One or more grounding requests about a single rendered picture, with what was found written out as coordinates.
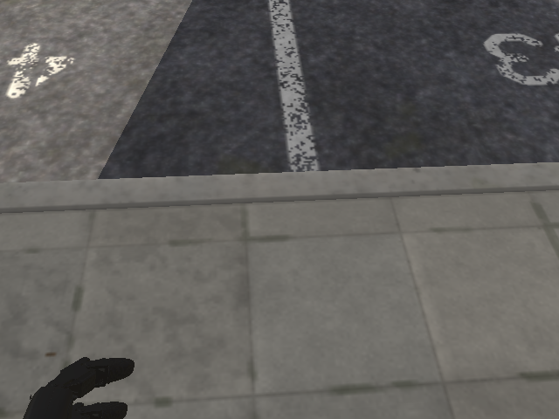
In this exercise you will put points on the robot left hand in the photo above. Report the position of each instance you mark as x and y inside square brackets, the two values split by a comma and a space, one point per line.
[54, 401]

